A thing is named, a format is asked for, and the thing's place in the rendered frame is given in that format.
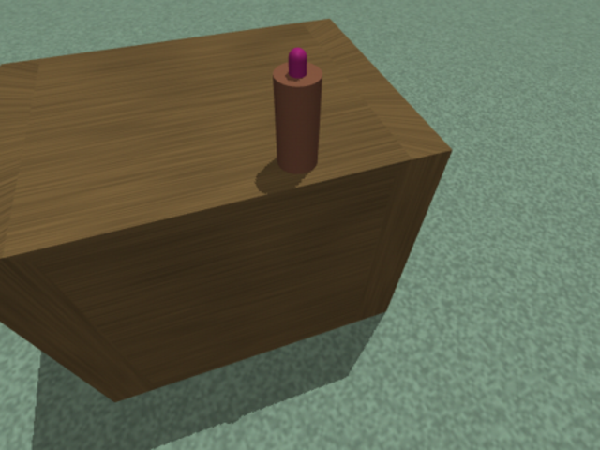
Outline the bottle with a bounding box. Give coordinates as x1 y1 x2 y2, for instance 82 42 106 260
273 48 323 174

